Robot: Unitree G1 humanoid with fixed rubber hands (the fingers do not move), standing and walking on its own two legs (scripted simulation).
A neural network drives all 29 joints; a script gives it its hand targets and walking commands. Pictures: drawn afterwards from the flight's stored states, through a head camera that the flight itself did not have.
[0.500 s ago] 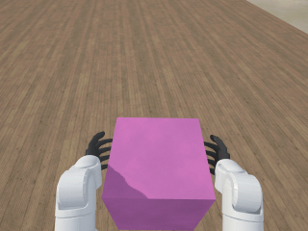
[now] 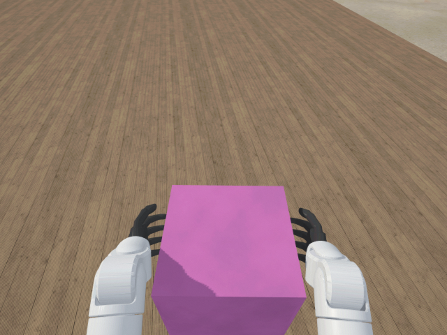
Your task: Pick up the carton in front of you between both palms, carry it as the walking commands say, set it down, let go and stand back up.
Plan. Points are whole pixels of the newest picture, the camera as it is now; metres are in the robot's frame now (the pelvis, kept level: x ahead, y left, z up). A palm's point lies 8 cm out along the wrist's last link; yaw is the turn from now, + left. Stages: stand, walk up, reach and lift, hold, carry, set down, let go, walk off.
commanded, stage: carry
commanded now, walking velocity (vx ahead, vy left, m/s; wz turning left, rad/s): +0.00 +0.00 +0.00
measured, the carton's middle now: (226, 267) +0.27 +0.00 -0.03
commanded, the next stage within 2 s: none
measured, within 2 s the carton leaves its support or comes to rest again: neither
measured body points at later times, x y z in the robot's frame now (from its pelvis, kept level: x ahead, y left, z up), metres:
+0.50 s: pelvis -0.04 +0.00 +0.00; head -0.05 +0.00 +0.45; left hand +0.27 +0.15 +0.03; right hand +0.27 -0.15 +0.03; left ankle +0.06 +0.12 -0.73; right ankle -0.10 -0.08 -0.73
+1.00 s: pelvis +0.03 +0.03 +0.01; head +0.02 +0.04 +0.46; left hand +0.33 +0.18 +0.03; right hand +0.33 -0.13 +0.04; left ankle +0.06 +0.12 -0.73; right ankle -0.10 -0.08 -0.71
